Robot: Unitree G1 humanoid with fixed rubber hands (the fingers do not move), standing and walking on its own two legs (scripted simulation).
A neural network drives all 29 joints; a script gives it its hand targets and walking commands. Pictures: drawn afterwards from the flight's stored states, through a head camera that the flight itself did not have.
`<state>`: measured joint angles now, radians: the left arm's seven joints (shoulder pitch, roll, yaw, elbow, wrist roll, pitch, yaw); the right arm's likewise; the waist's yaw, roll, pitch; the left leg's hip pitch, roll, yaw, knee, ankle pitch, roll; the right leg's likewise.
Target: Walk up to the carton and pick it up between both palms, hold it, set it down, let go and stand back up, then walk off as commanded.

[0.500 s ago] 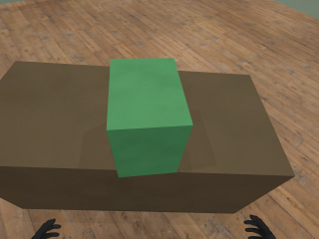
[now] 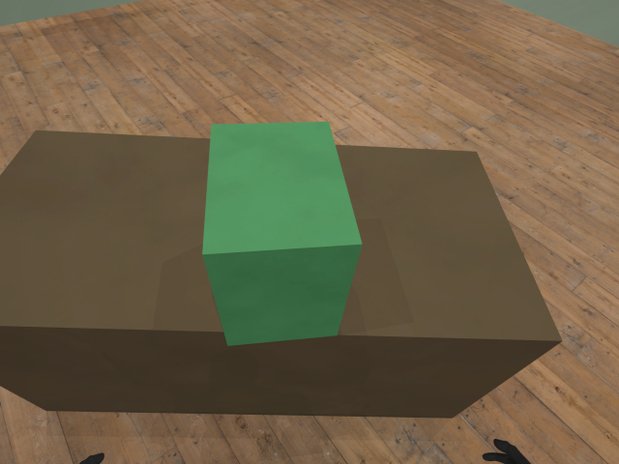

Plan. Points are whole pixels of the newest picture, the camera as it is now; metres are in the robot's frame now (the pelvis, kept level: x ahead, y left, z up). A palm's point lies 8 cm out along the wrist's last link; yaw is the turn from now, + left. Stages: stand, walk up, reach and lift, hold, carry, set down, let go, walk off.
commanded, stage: stand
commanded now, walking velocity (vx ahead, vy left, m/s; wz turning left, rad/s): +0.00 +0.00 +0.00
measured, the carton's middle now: (277, 235) +0.48 +0.04 -0.04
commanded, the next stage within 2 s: walk up in 1.10 s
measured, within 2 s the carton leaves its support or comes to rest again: neither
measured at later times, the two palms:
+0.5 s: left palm out of the picture +0.10 +0.30 -0.12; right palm out of the picture +0.11 -0.30 -0.10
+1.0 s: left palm out of the picture +0.10 +0.30 -0.11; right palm out of the picture +0.11 -0.30 -0.11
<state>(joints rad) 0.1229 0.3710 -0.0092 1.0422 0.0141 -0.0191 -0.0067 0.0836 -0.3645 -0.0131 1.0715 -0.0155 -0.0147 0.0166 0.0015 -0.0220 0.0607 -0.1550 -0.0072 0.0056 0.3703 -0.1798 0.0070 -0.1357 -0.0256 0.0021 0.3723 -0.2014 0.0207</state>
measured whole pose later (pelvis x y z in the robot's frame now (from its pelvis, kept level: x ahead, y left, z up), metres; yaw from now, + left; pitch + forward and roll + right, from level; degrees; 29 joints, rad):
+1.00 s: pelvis +0.02 +0.00 +0.00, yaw +0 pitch -2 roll +0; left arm 0.10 0.37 -0.01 1.07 0.02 -0.01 0.00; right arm 0.06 -0.36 -0.02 1.12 -0.02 -0.01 0.01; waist 0.00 -0.02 0.06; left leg -0.11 -0.01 0.00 0.32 -0.17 0.00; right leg -0.09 -0.02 -0.01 0.32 -0.20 0.02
